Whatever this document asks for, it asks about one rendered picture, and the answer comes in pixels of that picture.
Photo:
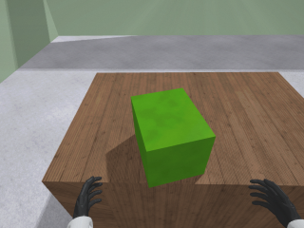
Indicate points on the right robot hand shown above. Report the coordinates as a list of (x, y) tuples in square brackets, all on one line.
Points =
[(278, 202)]

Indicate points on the left robot hand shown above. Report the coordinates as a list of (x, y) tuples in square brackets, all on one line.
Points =
[(83, 202)]

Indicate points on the left robot forearm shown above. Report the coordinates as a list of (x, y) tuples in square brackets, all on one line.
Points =
[(81, 222)]

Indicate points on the pedestal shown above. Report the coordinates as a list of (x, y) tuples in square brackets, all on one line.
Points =
[(258, 120)]

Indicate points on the carton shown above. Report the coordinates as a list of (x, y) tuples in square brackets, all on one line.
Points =
[(174, 140)]

